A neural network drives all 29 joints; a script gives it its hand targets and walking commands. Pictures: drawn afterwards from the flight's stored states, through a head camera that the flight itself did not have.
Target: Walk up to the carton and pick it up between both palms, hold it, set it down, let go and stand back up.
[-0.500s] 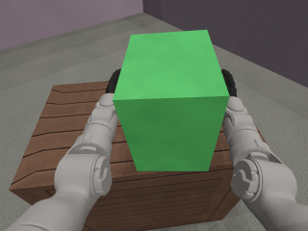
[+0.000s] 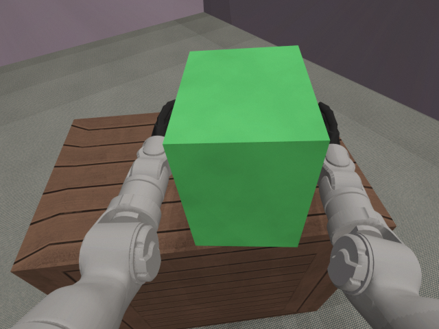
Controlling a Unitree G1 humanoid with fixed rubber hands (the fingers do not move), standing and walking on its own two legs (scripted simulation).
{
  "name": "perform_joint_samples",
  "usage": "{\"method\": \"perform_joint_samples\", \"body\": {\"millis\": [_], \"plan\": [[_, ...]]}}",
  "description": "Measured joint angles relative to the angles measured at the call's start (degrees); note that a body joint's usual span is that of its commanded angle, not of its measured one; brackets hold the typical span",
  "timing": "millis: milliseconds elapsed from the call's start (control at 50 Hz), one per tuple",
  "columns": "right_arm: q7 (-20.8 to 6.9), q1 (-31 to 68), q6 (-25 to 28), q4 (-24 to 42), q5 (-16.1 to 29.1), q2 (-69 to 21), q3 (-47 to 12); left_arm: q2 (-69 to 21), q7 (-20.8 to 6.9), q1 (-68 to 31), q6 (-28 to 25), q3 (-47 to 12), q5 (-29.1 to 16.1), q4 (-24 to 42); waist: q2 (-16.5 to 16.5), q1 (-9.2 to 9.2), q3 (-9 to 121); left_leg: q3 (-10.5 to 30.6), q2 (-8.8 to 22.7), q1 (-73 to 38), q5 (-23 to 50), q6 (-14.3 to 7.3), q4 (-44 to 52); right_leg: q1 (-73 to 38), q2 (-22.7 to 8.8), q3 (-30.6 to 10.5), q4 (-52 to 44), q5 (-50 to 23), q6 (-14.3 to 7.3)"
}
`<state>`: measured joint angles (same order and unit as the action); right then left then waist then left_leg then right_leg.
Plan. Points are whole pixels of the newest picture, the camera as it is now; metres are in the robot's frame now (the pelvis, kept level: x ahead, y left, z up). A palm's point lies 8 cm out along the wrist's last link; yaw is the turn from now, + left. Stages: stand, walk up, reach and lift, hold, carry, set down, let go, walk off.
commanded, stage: set down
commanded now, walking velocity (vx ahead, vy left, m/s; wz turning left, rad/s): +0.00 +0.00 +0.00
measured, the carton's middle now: (244, 150) +0.43 -0.04 +0.09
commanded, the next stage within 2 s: none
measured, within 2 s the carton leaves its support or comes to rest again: neither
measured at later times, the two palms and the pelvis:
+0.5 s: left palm (166, 141) +0.43 +0.12 +0.13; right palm (329, 149) +0.40 -0.19 +0.12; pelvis +0.00 +0.00 +0.00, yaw +0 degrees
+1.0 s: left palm (160, 139) +0.43 +0.13 +0.13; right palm (338, 149) +0.40 -0.21 +0.12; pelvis +0.00 +0.00 +0.00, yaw +0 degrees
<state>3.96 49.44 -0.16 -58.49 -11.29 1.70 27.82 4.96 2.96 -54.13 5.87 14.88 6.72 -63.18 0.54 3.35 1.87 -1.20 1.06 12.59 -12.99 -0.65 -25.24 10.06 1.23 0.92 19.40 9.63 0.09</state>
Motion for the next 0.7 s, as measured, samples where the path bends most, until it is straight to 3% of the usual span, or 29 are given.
{"method": "perform_joint_samples", "body": {"millis": [240, 440, 580, 700], "plan": [[-1.3, -1.2, 0.8, 1.6, -2.1, -0.1, 1.2, -0.9, -2.2, 0.1, -2.0, 3.2, 2.3, 0.0, 0.0, 0.00, -0.6, 0.0, 0.0, 0.0, 0.0, 0.0, 0.0, 0.0, 0.0, 0.0, 0.0, 0.0, 0.0], [-2.1, -1.4, 1.8, 1.6, -2.3, -0.1, 2.4, -1.1, -2.4, 0.1, -3.0, 3.6, 2.7, 0.0, 0.0, 0.00, -1.1, 0.0, 0.0, 0.0, 0.0, 0.0, 0.0, 0.0, 0.0, 0.0, 0.0, 0.0, 0.0], [-2.2, -1.4, 3.2, 0.9, -2.2, -0.1, 2.4, -1.4, -0.7, 0.1, -3.2, 3.6, 2.7, 0.1, 0.0, 0.00, -1.8, 0.0, 0.0, 0.1, 0.0, 0.0, 0.0, 0.1, 0.0, 0.0, 0.0, 0.0, 0.0], [-1.1, -1.4, 4.1, -0.9, 2.1, 0.8, -1.5, -1.5, 1.6, 0.1, -3.0, 3.6, 2.7, 0.1, 0.0, 0.00, -1.8, 0.0, 0.0, 0.5, 0.0, 0.0, 0.0, 0.5, 0.0, 0.0, 0.0, 0.0, 0.0]]}}
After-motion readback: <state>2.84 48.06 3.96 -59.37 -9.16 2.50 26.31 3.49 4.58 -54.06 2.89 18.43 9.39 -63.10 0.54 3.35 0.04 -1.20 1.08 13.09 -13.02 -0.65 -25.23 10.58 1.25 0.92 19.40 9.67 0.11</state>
